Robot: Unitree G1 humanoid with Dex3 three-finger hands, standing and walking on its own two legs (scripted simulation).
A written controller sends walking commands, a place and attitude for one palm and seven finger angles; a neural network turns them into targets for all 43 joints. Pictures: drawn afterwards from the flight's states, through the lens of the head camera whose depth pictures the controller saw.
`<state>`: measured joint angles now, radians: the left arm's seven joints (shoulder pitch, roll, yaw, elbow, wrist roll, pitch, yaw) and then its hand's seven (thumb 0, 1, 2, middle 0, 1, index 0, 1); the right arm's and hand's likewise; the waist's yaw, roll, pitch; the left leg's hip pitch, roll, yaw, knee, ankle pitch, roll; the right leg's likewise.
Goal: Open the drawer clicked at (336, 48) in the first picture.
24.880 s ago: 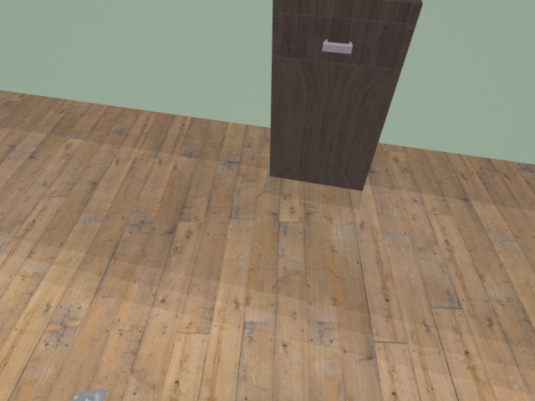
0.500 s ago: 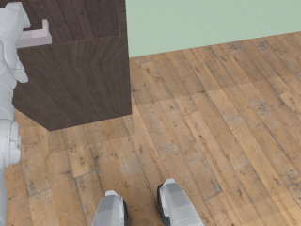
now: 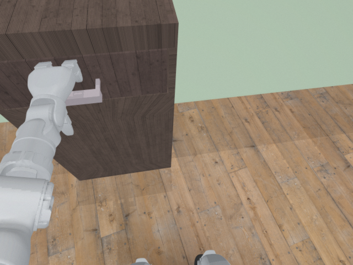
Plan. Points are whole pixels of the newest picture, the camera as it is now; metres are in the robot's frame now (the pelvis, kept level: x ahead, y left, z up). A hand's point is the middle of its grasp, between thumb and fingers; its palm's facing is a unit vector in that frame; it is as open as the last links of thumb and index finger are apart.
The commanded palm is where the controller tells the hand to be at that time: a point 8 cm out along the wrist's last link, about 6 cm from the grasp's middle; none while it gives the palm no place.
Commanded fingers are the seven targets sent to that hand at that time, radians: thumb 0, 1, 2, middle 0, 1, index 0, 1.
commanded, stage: lift the fingers back up to retry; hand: left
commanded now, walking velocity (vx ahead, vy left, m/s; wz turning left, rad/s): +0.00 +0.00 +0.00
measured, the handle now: (79, 90) +0.54 +0.23 +0.02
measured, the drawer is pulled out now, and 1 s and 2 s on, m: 0.00 0.00 0.00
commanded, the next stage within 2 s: re-aim the fingers above the handle in 0.06 s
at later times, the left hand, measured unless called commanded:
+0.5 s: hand (62, 94) +0.49 +0.24 +0.06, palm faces -0.05 +0.01 -1.00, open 13.7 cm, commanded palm +0.48 +0.24 +0.12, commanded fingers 0.00 -0.50 0.30 -0.30 -1.20 -0.30 -1.20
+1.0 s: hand (70, 89) +0.50 +0.22 +0.07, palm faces -0.03 +0.02 -1.00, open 13.7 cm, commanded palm +0.48 +0.22 +0.13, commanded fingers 0.00 -0.50 0.30 -0.30 -1.20 -0.30 -1.20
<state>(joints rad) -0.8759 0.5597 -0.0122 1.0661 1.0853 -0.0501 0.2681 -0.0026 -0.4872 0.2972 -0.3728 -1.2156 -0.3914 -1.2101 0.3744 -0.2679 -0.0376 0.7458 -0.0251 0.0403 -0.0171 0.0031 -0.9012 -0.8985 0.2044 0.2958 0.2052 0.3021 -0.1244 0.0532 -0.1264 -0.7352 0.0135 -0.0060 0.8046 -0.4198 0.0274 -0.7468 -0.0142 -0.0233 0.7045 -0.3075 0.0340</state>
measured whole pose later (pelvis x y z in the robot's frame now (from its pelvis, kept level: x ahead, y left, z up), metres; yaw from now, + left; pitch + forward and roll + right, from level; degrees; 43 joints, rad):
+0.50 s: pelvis +0.01 -0.01 +0.01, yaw +0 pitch +19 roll -1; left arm -0.86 0.58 0.01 1.07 1.10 -0.07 0.25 0.00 -0.49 0.30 -0.32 -1.20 -0.35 -1.20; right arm 0.35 -0.27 -0.05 0.73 -0.02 0.06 -0.02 0.00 -0.90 -0.90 0.20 0.30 0.21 0.30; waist -0.10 0.05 -0.12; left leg -0.67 0.02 0.00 0.75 -0.41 0.01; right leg -0.71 -0.01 -0.01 0.69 -0.31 0.02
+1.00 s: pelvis +0.00 -0.01 +0.01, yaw -1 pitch +18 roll -1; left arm -0.92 0.54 -0.02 1.11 1.11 -0.02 0.27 0.00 -0.49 0.30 -0.33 -1.21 -0.34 -1.21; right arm 0.36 -0.26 -0.04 0.75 -0.01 0.04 -0.02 0.00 -0.90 -0.90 0.20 0.30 0.20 0.30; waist -0.12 0.05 -0.12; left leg -0.66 0.02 0.02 0.73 -0.39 0.02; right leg -0.70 -0.01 0.00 0.68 -0.29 0.02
